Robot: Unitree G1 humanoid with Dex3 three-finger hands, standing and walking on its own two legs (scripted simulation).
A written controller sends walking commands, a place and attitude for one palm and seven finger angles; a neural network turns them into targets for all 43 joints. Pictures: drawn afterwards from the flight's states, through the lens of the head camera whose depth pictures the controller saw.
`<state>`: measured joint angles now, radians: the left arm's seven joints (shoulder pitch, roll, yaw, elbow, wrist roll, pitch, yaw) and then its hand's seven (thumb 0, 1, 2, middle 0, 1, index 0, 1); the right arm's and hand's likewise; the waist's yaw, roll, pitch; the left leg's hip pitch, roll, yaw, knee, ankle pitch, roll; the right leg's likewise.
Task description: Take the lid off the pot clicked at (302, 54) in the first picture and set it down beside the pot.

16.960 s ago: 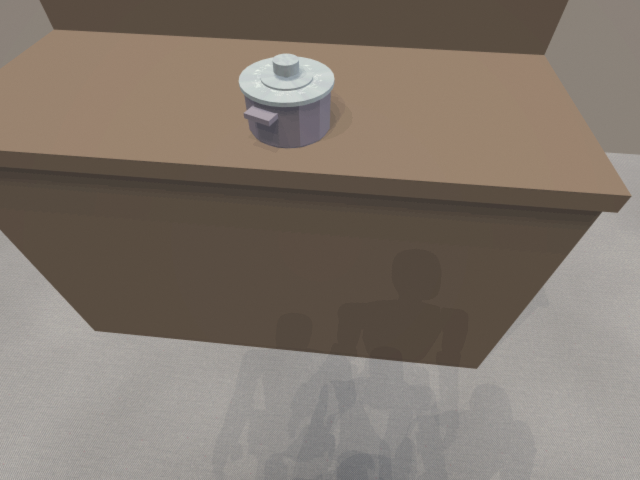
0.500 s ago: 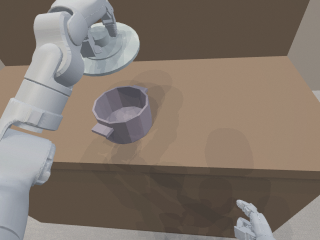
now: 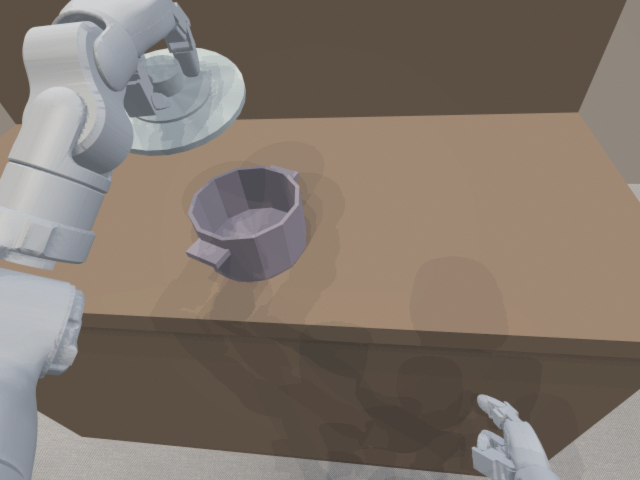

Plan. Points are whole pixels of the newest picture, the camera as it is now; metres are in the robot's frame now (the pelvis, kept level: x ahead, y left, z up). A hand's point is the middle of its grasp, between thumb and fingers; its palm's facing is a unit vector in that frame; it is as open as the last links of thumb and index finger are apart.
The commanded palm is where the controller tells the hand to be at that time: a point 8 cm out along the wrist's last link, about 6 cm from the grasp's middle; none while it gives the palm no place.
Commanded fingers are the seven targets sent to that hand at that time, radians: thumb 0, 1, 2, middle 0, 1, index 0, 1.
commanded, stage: move the lid sideways beside the pot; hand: left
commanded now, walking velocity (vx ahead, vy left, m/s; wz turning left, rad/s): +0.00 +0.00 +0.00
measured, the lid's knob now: (161, 76) +0.45 +0.19 +0.31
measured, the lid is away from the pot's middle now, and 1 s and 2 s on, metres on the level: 0.05 0.18 0.23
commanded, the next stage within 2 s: lower the lid onto the table in 1.60 s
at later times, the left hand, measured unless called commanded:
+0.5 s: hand (98, 82) +0.43 +0.25 +0.31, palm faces -0.05 -0.01 -1.00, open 7.7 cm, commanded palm +0.40 +0.26 +0.38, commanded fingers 0.00 0.54 1.15 -0.96 -0.93 -0.93 -0.89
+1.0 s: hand (44, 87) +0.43 +0.31 +0.31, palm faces -0.06 -0.01 -1.00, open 7.7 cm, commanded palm +0.40 +0.31 +0.38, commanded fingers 0.00 0.54 1.15 -0.96 -0.93 -0.93 -0.89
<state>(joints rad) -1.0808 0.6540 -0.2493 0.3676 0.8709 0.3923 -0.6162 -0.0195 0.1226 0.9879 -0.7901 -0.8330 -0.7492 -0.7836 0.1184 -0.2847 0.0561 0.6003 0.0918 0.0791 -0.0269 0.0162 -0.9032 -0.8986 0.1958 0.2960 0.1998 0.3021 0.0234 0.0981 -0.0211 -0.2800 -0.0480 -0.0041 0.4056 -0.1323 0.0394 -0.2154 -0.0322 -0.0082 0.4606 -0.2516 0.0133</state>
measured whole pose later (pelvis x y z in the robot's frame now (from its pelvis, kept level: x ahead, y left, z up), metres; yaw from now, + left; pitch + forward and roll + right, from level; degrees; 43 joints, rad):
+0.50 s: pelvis +0.00 +0.00 +0.00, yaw +0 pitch +2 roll +0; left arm -1.10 0.77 -0.16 0.51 0.90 0.31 -0.63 -0.02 0.12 0.99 -0.79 -0.83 -0.75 -0.78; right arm 0.17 -0.30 0.05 0.61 0.10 0.11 -0.03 0.02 -0.90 -0.90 0.20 0.30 0.20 0.30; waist -0.01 0.09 -0.01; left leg -0.30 -0.04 -0.01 0.41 -0.14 0.04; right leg -0.22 -0.03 -0.01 0.43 -0.24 0.02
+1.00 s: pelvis +0.01 +0.01 +0.00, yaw +0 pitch +3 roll -1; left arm -1.09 0.87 -0.09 0.57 0.93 0.25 -0.64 -0.02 0.13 0.99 -0.79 -0.84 -0.75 -0.78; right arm 0.18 -0.30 0.04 0.60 0.10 0.13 -0.04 0.01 -0.90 -0.90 0.20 0.30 0.20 0.30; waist -0.01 0.08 0.01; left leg -0.32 -0.05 -0.01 0.41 -0.14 0.05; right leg -0.22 -0.03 -0.02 0.40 -0.23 0.02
